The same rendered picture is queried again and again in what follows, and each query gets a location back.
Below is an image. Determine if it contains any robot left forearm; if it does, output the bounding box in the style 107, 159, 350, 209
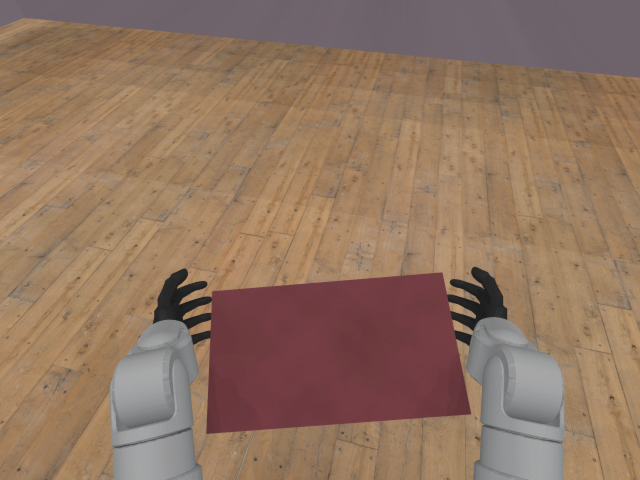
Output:
109, 320, 203, 480

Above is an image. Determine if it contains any carton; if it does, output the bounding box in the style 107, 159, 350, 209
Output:
206, 272, 471, 434

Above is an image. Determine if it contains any robot right forearm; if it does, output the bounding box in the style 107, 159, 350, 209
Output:
466, 317, 565, 480

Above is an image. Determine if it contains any robot left hand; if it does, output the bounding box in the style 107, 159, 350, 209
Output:
153, 269, 212, 345

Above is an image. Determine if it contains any robot right hand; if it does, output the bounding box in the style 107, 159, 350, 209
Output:
447, 267, 507, 346

